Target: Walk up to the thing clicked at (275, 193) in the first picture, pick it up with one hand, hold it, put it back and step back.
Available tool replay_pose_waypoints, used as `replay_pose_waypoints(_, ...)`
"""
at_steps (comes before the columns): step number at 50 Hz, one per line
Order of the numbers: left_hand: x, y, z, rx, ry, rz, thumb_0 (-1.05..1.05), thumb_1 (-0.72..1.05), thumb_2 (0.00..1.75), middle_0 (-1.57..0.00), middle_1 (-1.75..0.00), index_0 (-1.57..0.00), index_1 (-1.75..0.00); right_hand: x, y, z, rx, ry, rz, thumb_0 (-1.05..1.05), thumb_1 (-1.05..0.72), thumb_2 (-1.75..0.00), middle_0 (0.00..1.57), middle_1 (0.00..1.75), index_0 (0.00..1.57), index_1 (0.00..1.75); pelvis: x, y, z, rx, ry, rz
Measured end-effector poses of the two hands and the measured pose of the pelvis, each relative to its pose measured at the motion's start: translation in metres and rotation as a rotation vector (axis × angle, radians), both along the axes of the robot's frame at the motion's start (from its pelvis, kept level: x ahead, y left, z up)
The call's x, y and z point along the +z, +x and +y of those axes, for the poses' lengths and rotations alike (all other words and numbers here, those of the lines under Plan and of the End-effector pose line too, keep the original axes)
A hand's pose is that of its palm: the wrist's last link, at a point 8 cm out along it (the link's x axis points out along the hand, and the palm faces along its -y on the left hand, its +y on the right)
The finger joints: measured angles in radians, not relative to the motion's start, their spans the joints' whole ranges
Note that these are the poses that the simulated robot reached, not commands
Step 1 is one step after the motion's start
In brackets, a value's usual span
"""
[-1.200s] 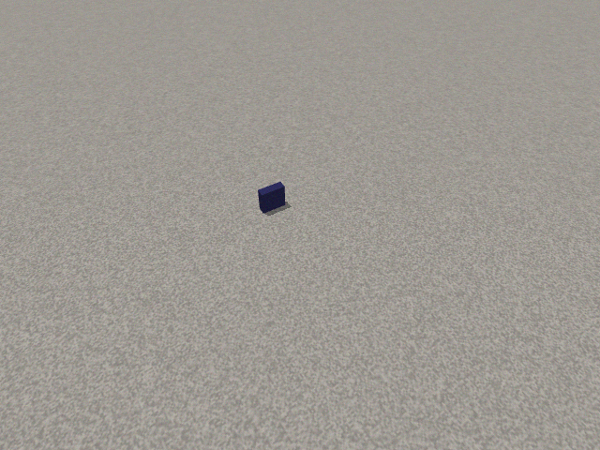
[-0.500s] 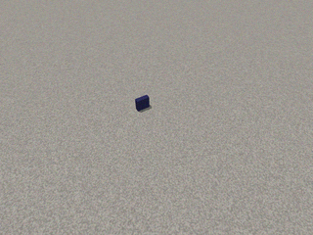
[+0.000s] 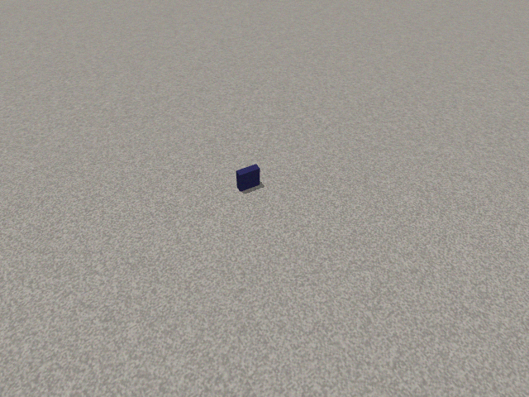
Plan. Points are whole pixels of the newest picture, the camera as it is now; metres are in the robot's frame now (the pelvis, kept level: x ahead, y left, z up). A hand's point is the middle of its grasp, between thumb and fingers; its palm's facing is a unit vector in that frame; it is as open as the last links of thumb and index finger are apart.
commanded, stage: walk up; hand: left
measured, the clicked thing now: (248, 177) +1.30 +0.10 -0.72
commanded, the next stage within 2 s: none
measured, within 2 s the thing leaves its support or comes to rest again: neither
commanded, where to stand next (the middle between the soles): +1.05 -0.30 m, yaw +28 degrees
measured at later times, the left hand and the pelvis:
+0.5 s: hand (99, 379) +0.21 +0.30 -0.16, palm faces +0.16 -0.94 -0.29, open 7.4 cm; pelvis +0.16 +0.00 -0.01, yaw +12 degrees
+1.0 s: hand (168, 309) +0.34 +0.21 -0.17, palm faces +0.34 -0.88 -0.32, open 7.4 cm; pelvis +0.40 -0.07 -0.02, yaw +20 degrees
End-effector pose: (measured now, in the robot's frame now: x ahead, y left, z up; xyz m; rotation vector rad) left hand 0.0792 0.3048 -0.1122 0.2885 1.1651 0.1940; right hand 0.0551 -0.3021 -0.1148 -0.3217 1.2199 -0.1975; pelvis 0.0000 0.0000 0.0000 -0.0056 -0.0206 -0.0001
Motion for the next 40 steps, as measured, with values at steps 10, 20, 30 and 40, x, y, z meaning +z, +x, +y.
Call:
replay_pose_waypoints(10,-0.020,-0.016,0.055,0.139,0.008,-0.013,0.00,0.90,0.90,-0.20,-0.30,-0.20,-0.30,0.025,0.068,-0.011,0.152,-0.139,-0.001,0.00,-0.90,-0.90,0.21,0.30,0.21,0.30,-0.018,0.046,0.020,0.117,-0.004,-0.011)
replay_pose_waypoints(20,-0.019,0.057,0.053,0.137,-0.027,-0.021,0.01,0.91,0.90,-0.20,-0.30,-0.20,-0.30,0.043,0.125,-0.011,0.174,-0.181,-0.026,0.00,-0.90,-0.90,0.21,0.30,0.21,0.30,-0.011,0.117,0.020,0.184,0.036,-0.025)
replay_pose_waypoints(30,-0.009,0.176,0.014,0.164,0.005,-0.111,0.01,0.91,0.90,-0.20,-0.30,-0.20,-0.30,0.010,0.240,-0.046,0.254,-0.130,-0.013,0.00,-0.90,-0.90,0.21,0.31,0.21,0.30,-0.026,0.220,-0.025,0.241,0.041,-0.012)
replay_pose_waypoints(40,0.013,0.221,-0.045,0.257,0.037,-0.130,0.00,0.91,0.90,-0.20,-0.30,-0.20,-0.30,0.007,0.415,-0.057,0.379,-0.078,-0.125,0.00,-0.91,-0.90,0.21,0.30,0.21,0.30,-0.015,0.308,-0.063,0.293,0.013,-0.022)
